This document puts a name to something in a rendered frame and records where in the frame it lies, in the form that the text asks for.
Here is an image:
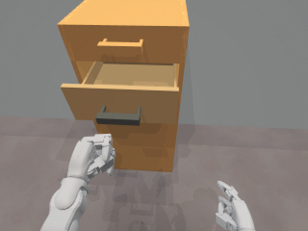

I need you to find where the robot left hand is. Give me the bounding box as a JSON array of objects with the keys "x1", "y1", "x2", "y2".
[{"x1": 67, "y1": 134, "x2": 116, "y2": 184}]

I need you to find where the handle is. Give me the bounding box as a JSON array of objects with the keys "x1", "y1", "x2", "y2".
[
  {"x1": 95, "y1": 105, "x2": 141, "y2": 126},
  {"x1": 96, "y1": 41, "x2": 143, "y2": 55}
]

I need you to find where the cabinet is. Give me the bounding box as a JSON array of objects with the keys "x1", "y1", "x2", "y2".
[{"x1": 57, "y1": 0, "x2": 190, "y2": 172}]

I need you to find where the drawer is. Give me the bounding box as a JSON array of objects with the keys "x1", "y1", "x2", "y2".
[{"x1": 60, "y1": 62, "x2": 179, "y2": 124}]

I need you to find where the robot right hand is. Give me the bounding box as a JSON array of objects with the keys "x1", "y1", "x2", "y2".
[{"x1": 216, "y1": 180, "x2": 255, "y2": 231}]

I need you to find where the left robot forearm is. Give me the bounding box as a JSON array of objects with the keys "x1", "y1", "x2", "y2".
[{"x1": 40, "y1": 177, "x2": 90, "y2": 231}]

